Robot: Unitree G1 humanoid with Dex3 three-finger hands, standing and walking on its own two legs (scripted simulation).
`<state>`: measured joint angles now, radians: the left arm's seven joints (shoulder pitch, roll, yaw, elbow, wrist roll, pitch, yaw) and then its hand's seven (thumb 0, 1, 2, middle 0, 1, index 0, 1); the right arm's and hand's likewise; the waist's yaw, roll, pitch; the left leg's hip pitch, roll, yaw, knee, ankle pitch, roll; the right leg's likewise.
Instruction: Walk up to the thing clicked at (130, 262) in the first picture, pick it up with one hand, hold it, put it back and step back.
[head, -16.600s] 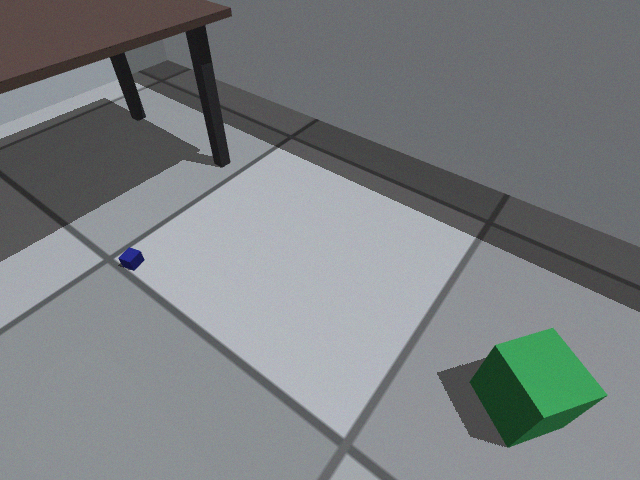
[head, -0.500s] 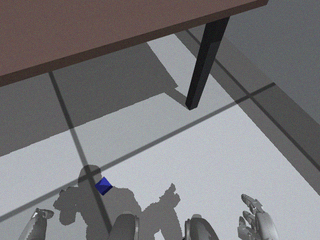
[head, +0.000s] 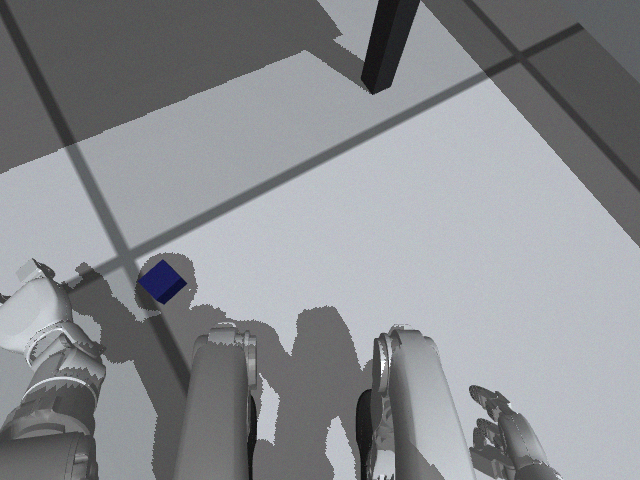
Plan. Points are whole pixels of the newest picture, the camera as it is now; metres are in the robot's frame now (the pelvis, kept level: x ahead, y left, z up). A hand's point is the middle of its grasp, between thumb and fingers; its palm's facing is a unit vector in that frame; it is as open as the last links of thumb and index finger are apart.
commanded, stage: rise first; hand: left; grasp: from above
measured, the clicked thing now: (163, 282) +0.43 +0.33 -0.43
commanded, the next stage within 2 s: approach in 1.44 s
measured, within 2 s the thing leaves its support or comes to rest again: neither
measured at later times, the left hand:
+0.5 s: hand (101, 303) +0.35 +0.36 -0.24, palm faces -0.22 -0.35 -0.91, open 13.1 cm
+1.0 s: hand (116, 291) +0.38 +0.36 -0.29, palm faces -0.21 -0.35 -0.91, open 12.8 cm
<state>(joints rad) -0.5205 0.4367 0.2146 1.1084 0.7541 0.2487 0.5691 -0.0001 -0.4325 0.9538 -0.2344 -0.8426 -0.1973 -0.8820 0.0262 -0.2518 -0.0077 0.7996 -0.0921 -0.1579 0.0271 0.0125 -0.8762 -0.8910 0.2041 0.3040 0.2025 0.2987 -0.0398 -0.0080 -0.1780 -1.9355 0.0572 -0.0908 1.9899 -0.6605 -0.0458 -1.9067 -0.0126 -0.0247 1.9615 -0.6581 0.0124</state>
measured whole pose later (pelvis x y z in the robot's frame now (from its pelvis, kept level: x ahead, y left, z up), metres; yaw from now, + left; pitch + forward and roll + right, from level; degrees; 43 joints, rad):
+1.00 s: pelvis -0.01 +0.01 -0.13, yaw -3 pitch +32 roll -5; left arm -0.89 0.66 0.39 1.54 0.84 0.18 0.55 0.00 -0.32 0.83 -0.37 -0.70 -0.33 -0.74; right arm 0.13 -0.29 0.03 0.88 -0.16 -0.29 0.25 0.01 -0.90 -0.90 0.20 0.30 0.20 0.30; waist -0.16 0.00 -0.05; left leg -2.30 0.03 -0.13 2.40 -0.67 -0.03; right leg -2.25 0.01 -0.01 2.34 -0.66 0.05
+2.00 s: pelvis -0.01 +0.02 -0.15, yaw -8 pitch +30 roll -10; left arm -1.12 0.92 0.37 1.78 0.96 0.10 0.61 0.00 -0.56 1.03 -0.17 -0.86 -0.11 -0.92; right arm 0.13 -0.34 0.17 0.83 -0.20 -0.33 0.31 0.01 -0.90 -0.89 0.20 0.30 0.20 0.30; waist -0.32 -0.06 0.09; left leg -2.35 0.04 -0.21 2.51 -0.70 -0.02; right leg -2.26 0.03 -0.08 2.38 -0.66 0.06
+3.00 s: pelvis -0.01 +0.02 -0.14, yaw -7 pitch +30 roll -10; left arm -0.96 0.81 0.39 1.55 0.84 0.21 0.55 0.00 -0.59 1.05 -0.11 -0.96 -0.06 -1.00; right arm 0.19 -0.31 0.14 0.83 -0.17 -0.34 0.35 0.01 -0.91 -0.90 0.20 0.30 0.20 0.30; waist -0.26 -0.04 0.04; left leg -2.34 0.04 -0.20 2.48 -0.69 -0.01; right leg -2.25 0.03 -0.07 2.35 -0.65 0.06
